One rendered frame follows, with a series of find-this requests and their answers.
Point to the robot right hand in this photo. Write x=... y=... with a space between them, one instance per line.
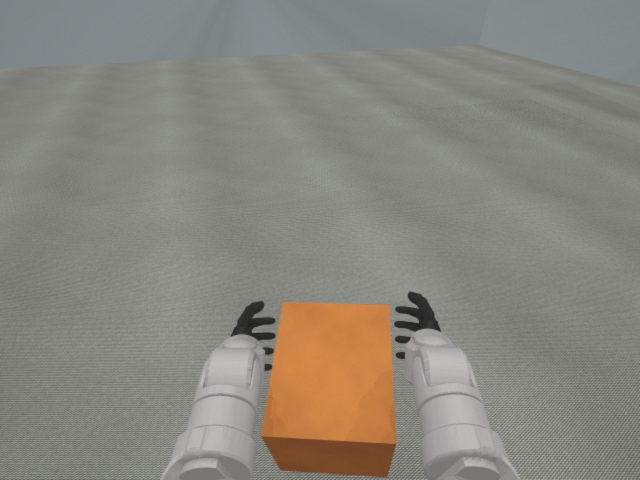
x=424 y=314

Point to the robot left hand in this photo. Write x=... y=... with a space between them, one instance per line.
x=245 y=324

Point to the right robot forearm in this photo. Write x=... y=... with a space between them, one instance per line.
x=457 y=438

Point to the carton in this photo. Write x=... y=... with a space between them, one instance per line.
x=330 y=404

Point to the left robot forearm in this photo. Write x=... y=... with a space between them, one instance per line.
x=218 y=441

